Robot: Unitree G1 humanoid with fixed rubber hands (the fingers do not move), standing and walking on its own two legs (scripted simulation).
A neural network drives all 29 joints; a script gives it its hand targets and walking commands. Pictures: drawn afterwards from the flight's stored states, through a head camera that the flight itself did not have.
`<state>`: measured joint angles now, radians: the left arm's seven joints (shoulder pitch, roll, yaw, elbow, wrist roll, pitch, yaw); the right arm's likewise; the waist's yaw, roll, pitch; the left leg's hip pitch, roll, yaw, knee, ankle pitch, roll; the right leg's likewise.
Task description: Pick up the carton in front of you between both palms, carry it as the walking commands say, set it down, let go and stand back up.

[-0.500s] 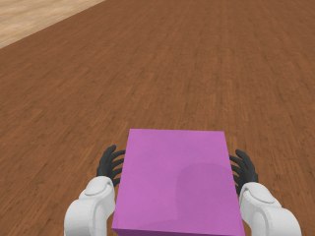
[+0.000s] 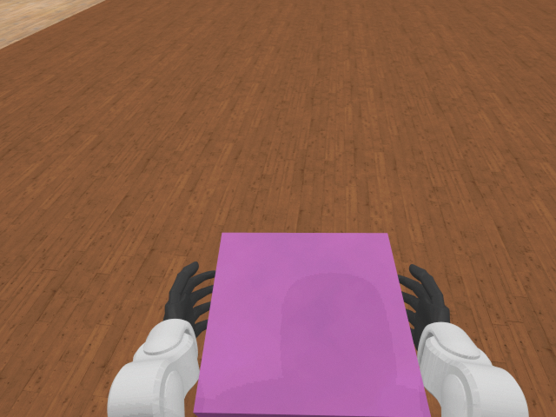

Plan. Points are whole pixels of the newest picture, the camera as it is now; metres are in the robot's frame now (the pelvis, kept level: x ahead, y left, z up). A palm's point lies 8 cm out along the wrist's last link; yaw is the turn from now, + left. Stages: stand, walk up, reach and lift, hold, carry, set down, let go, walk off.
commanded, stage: carry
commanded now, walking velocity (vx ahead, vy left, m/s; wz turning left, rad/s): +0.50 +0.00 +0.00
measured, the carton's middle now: (303, 347) +0.23 +0.00 +0.02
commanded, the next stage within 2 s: none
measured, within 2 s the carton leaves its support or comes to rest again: neither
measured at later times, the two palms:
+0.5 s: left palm (242, 160) +0.55 +0.10 +0.11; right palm (400, 162) +0.56 -0.20 +0.10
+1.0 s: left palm (247, 108) +0.80 +0.12 +0.08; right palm (368, 110) +0.80 -0.18 +0.08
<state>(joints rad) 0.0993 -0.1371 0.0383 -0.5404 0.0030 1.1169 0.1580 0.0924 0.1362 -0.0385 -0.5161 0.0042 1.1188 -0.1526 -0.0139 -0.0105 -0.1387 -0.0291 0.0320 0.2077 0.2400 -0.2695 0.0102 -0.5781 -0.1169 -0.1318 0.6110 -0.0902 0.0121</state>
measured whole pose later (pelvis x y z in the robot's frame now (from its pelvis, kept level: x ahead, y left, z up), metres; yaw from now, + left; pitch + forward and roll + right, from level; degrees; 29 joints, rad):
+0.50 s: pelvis +0.33 -0.05 +0.00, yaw +1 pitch +4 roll +2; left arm 0.08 -0.14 0.03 -0.55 -0.02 1.10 0.16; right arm 0.09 0.14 -0.04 -0.57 -0.02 1.13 -0.15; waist 0.01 0.00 -0.12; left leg -0.64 0.11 0.14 0.70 -0.04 0.00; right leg 0.00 -0.03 -0.21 0.18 -0.25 -0.04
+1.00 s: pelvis +0.58 -0.03 -0.01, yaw +0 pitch +3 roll +1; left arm 0.10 -0.14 0.02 -0.53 0.02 1.10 0.15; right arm 0.11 0.14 -0.04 -0.52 -0.02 1.10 -0.14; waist -0.01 -0.02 -0.12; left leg -0.25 0.05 0.21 0.44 -0.24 0.02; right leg -0.23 -0.06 -0.12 0.47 -0.28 0.00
